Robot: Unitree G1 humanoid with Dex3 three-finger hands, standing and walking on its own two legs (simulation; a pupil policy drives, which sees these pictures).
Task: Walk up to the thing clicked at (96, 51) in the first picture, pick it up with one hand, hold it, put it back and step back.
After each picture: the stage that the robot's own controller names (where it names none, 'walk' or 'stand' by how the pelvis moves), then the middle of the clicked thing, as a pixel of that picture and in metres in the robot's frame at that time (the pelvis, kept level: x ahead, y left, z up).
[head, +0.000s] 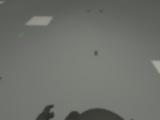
stand; (96, 52) +1.33 -0.05 -0.72
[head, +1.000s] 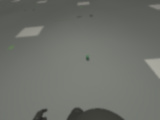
walk; (87, 57) +1.20 +0.22 -0.70
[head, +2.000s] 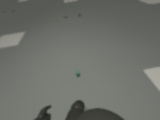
walk; (77, 74) +0.72 +0.32 -0.71
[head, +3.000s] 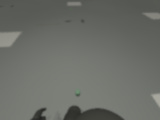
walk; (77, 93) +0.44 +0.18 -0.71
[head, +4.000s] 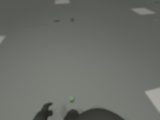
stand; (71, 99) +0.34 +0.22 -0.71
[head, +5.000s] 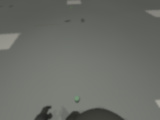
stand; (77, 99) +0.35 +0.17 -0.72
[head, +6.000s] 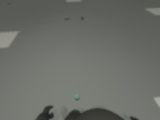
stand; (76, 97) +0.36 +0.17 -0.72
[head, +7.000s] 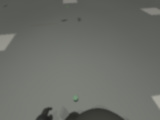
stand; (75, 98) +0.34 +0.19 -0.73
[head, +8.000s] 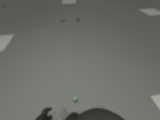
stand; (75, 99) +0.34 +0.19 -0.73
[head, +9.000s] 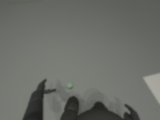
go down; (70, 86) +0.35 +0.21 -0.65
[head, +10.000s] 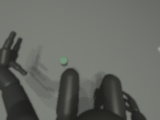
go down; (63, 61) +0.40 +0.25 -0.30
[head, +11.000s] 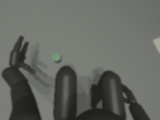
close in; (57, 58) +0.40 +0.27 -0.27
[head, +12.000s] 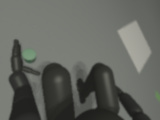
close; (29, 56) +0.38 +0.30 -0.21
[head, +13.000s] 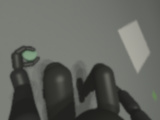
lift; (30, 55) +0.37 +0.30 -0.22
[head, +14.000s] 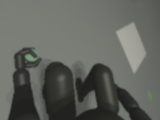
lift; (31, 57) +0.36 +0.29 -0.23
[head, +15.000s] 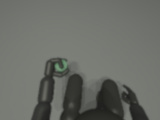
lift; (62, 68) +0.32 +0.22 -0.04
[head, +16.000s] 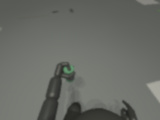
hold; (69, 73) +0.32 +0.17 -0.01
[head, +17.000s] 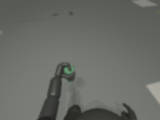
hold; (69, 74) +0.33 +0.17 -0.01
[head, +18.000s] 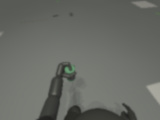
crouch; (70, 73) +0.33 +0.17 -0.01
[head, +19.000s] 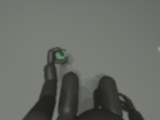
crouch; (62, 57) +0.41 +0.22 -0.11
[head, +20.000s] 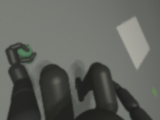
lower; (26, 55) +0.39 +0.29 -0.22
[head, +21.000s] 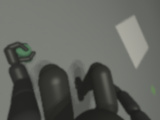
lower; (25, 54) +0.39 +0.30 -0.22
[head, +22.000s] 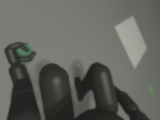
lower; (25, 54) +0.39 +0.30 -0.22
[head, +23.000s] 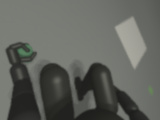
lower; (26, 54) +0.38 +0.30 -0.22
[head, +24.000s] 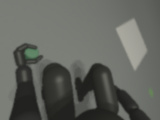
open; (31, 55) +0.37 +0.29 -0.22
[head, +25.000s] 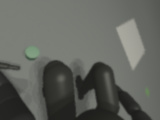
rise; (32, 53) +0.37 +0.28 -0.22
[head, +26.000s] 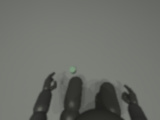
walk; (72, 70) +0.39 +0.21 -0.46
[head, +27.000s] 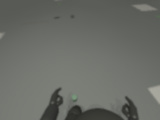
stand; (74, 98) +0.34 +0.17 -0.66
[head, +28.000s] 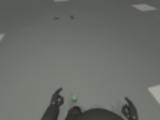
stand; (74, 98) +0.34 +0.18 -0.67
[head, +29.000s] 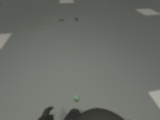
stand; (76, 98) +0.35 +0.17 -0.71
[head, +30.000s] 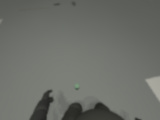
walk; (77, 86) +0.40 +0.13 -0.70
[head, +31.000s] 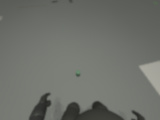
walk; (78, 73) +0.60 +0.16 -0.71
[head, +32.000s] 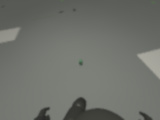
walk; (80, 62) +0.92 +0.31 -0.70
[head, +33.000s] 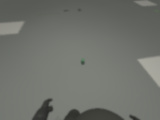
stand; (82, 61) +0.98 +0.18 -0.71
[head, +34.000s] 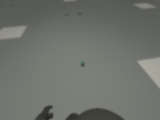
stand; (82, 63) +0.99 +0.19 -0.73
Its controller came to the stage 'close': yes
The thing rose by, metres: 0.70
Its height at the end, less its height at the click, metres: +0.00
